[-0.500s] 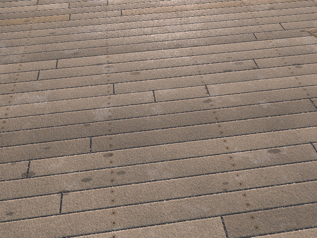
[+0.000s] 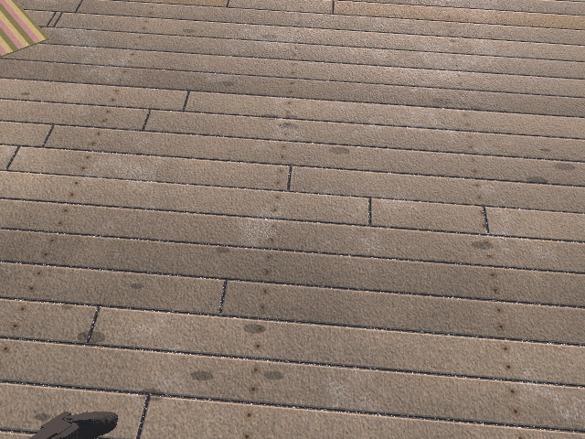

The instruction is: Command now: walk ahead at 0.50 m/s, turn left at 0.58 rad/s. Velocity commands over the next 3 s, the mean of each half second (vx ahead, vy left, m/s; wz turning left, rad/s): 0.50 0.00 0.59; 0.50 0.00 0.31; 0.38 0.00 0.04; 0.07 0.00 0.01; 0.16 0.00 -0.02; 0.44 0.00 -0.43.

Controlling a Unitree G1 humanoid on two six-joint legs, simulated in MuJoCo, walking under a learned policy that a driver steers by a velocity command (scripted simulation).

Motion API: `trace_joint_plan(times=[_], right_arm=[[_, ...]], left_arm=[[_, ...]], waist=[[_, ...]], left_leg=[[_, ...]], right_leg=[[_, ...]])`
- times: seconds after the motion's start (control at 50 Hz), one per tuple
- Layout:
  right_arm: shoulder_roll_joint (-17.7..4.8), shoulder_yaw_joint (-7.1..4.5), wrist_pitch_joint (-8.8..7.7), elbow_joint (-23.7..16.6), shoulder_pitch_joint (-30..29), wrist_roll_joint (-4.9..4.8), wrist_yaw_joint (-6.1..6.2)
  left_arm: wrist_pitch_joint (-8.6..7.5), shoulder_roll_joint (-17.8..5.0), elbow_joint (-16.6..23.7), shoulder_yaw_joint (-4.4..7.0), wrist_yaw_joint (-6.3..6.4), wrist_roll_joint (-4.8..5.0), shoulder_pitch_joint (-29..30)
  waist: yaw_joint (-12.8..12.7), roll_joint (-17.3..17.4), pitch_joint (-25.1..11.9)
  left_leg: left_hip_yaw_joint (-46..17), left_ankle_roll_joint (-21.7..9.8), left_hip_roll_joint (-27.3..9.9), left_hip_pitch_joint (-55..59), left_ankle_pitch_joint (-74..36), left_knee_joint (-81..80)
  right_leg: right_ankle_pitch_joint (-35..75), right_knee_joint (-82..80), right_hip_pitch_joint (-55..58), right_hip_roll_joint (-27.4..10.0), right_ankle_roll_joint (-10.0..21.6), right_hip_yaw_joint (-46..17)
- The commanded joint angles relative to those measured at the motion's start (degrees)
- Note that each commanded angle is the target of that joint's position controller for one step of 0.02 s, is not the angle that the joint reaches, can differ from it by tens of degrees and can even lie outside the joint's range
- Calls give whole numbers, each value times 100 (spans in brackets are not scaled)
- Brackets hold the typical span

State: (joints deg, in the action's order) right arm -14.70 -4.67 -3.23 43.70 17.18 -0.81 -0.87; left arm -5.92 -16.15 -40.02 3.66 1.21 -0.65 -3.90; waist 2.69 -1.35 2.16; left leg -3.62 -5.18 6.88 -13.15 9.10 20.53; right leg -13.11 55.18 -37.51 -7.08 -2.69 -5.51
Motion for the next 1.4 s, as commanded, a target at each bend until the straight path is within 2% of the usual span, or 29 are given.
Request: trace_joint_plan(times=[0.02,0.12,0.2,0.22,0.24,0.26,0.3,0.32,0.36,0.56,0.64,0.68,0.72,0.74,0.76,0.78,0.8,0.84,0.92,1.04,1.14,1.2,1.24,1.26,1.28,1.3,1.32,1.36,1.4], right_arm=[[-970,-244,-76,-526,-240,-44,105],[-921,-239,22,-482,161,-86,128],[-605,-152,48,-653,-1,-25,160],[-205,-12,26,-767,71,58,147],[-71,46,-23,-977,800,-156,156],[-723,-62,-18,-813,767,-217,182],[-904,-131,65,-932,-113,-55,175],[-845,-150,80,-1007,-295,12,157],[-653,-137,133,-1046,-211,-73,88],[-299,32,145,-1351,-1389,-48,-98],[-248,74,105,-1550,-1850,-76,-204],[-432,-8,98,-1574,-1700,-24,-219],[-835,-250,117,-1226,-401,9,-173],[-1174,-396,162,-989,515,12,-79],[-1831,-472,137,-930,692,19,-21],[-1401,-330,87,-1013,864,23,-32],[-1143,-229,33,-931,582,57,-68],[-815,-116,-17,-891,-88,25,-76],[-706,-68,-173,-812,-445,66,-56],[-939,-109,-182,-483,-56,46,63],[-1074,-152,-116,-134,418,-31,77],[-1147,-185,-35,-13,418,-41,119],[-1079,-140,35,-15,271,-9,154],[-839,-24,46,-147,333,103,196],[-278,144,-45,-200,1118,93,168],[-721,67,-125,-23,1028,54,157],[-982,-14,-144,-103,611,-84,144],[-910,-1,-82,-233,1,22,205],[-653,36,76,-250,144,67,238]], left_arm=[[-2,-211,333,1,-28,-8,220],[-108,-479,495,72,-167,126,710],[-231,-815,264,292,-183,85,-429],[-242,-1142,175,377,-143,-12,-1298],[-171,-1576,-28,466,-172,-88,-1732],[-146,-1043,73,364,-198,36,-1520],[-48,-559,142,197,-152,22,-1065],[-21,-433,104,152,-140,-4,-881],[-43,-361,32,125,-115,-12,-792],[19,-907,-456,263,-46,61,-1159],[124,-1062,-698,283,-111,189,-1534],[174,-1242,-757,321,-112,260,-1507],[231,-1279,-814,293,-72,293,-1435],[204,-1063,-754,192,-45,189,-1447],[96,-312,-460,-78,-120,4,-1944],[-73,-673,-555,-23,-183,175,-1636],[-126,-962,-332,77,-221,382,-1058],[-141,-826,-290,43,-173,203,-781],[108,-578,-432,23,-173,123,-1168],[102,-310,-158,-100,-224,80,-50],[46,-403,88,-106,-361,144,645],[12,-555,105,-52,-419,126,475],[-8,-879,-207,130,-370,56,-614],[-19,-1281,-352,231,-326,-53,-1471],[23,-1691,-439,313,-323,-129,-1778],[50,-1153,-419,182,-339,44,-1853],[66,-934,-365,104,-319,70,-1466],[98,-621,-321,12,-294,60,-796],[83,-466,-379,-58,-277,-66,-547]], waist=[[-86,506,-329],[125,759,-380],[-561,892,-784],[-862,107,-1525],[-479,-1979,-1989],[-615,-1274,-1516],[-662,-349,-569],[-560,-334,-331],[-393,-565,-220],[-718,-203,47],[-801,-190,284],[-560,-353,120],[250,-361,-677],[656,-139,-1218],[170,1432,-1897],[455,1109,-2639],[489,885,-1780],[57,418,-851],[-441,458,-496],[-95,386,-61],[148,475,144],[-36,609,29],[-628,569,-651],[-908,114,-1523],[-603,-1460,-2293],[-834,-1183,-2645],[-808,-787,-1848],[-513,-95,-1012],[-171,-434,-850]], left_leg=[[-1005,-918,-1134,-432,-821,-664],[-1635,-708,-1307,-26,81,-119],[-1809,-282,-1040,-125,-7,1219],[-1221,-19,-626,-850,877,2943],[-566,281,-53,-2823,2650,4721],[-672,383,-520,-3553,2316,5511],[-417,429,-892,-3465,1354,5608],[-427,431,-1044,-3310,1086,5319],[-328,446,-1231,-2886,860,4986],[217,511,-1239,-2805,-956,2470],[463,257,-1039,-2513,-445,1673],[695,32,-751,-1948,99,1397],[949,-295,-310,48,-273,788],[257,-499,-734,1810,-540,981],[-2768,-1462,-2427,3755,141,735],[-4099,-1736,-2890,3822,431,-35],[-3088,-1455,-2664,3250,46,-119],[-1824,-1109,-2190,1651,-816,-290],[-1083,-1145,-1970,369,-1358,-961],[-219,-794,-1623,243,-1141,-1214],[-320,-658,-1930,963,-825,-947],[-412,-491,-2113,1462,-1561,-502],[-78,-201,-1671,1356,-3281,921],[199,87,-1293,489,-2292,2476],[326,614,-234,-1801,1324,4783],[-549,667,-200,-2242,2708,5591],[-580,642,-457,-2616,2514,5787],[-151,678,-965,-2484,1910,5043],[-159,742,-1173,-1587,1603,4340]], right_leg=[[1148,-1320,590,317,-104,273],[1416,-2460,1065,652,-26,144],[822,-2889,2725,487,450,99],[422,-2907,4131,-569,815,-946],[-1128,-3665,5509,-1794,1821,-3861],[-2402,-3942,5245,-1780,1802,-4192],[-1350,-3957,4013,-1223,1362,-2348],[-743,-4056,3543,-978,1297,-1782],[-65,-4302,3052,-738,1224,-1001],[1469,-4571,3481,-743,1160,901],[1948,-4454,3918,-945,1152,1058],[3669,-3928,4160,-1004,1091,1214],[5110,-2280,3867,-768,869,1598],[3868,-871,2602,-578,647,1650],[-971,1396,115,372,268,1477],[-2072,2292,-384,603,305,241],[-1681,2436,-863,344,365,167],[-869,1613,-559,-71,386,252],[-290,836,164,-232,176,227],[1682,-1381,145,-10,86,397],[1733,-2316,127,219,285,412],[1054,-2573,433,354,531,485],[1172,-2787,2041,676,810,792],[2488,-2447,3666,-128,1139,14],[2727,-2806,5680,-1532,2223,-2506],[3049,-3189,5809,-1615,2338,-3159],[3445,-3121,5209,-1442,2093,-2141],[4031,-3288,3860,-973,1802,-1053],[4525,-3570,2833,-837,1840,-680]])
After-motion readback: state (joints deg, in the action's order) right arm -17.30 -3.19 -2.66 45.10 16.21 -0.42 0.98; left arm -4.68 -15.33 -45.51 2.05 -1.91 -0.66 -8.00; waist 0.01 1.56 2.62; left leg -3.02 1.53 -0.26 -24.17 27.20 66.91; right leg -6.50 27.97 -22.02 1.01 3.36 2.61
